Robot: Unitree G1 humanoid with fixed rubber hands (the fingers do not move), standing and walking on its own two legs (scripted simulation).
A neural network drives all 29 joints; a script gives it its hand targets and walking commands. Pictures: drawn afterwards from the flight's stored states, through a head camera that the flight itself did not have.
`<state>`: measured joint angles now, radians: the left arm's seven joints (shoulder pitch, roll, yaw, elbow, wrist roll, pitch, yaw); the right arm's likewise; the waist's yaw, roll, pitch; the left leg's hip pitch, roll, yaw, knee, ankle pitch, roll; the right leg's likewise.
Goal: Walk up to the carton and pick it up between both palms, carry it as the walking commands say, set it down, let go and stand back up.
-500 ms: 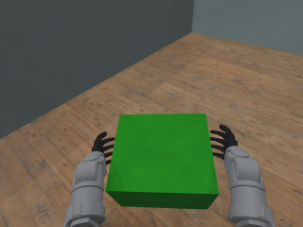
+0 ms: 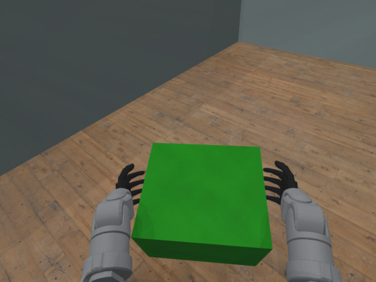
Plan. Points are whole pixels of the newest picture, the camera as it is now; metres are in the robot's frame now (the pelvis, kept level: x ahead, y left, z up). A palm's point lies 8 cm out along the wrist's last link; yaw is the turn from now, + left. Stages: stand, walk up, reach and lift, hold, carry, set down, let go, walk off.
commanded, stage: hold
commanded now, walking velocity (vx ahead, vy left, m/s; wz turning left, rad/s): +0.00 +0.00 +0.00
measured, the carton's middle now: (202, 203) +0.32 +0.00 -0.03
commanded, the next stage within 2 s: carry in 0.14 s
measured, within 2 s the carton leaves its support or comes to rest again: neither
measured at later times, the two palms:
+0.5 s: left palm (71, 205) +0.24 +0.27 +0.08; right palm (238, 178) +0.30 -0.07 +0.09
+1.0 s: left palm out of the picture +0.08 +0.46 +0.07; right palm (117, 187) +0.29 +0.18 +0.08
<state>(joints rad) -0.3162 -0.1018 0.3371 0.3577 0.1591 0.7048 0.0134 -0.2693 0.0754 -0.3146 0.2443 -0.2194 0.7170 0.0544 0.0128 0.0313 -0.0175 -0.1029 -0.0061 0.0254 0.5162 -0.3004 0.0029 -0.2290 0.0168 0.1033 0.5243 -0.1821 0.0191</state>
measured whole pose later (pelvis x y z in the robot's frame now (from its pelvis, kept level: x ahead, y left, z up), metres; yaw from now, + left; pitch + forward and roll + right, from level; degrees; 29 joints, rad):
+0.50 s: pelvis -0.02 +0.05 -0.01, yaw +9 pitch +3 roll -2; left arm -0.28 -0.16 0.26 -0.23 0.16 1.00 0.10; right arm -0.29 0.16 -0.28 -0.17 -0.10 0.94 -0.14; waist 0.00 -0.01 -0.04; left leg -0.41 -0.04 0.00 0.65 -0.28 0.07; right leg -0.43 -0.04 0.00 0.69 -0.33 0.06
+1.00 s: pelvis -0.09 +0.13 -0.02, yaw +31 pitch +6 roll -3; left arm -0.41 -0.11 0.26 -0.25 0.16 1.12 0.21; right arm -0.55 0.12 -0.28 -0.10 -0.11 1.09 -0.21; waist 0.01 0.01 0.03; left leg -0.58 -0.11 -0.04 0.71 -0.21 0.10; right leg -0.49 -0.09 -0.03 0.94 -0.55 0.11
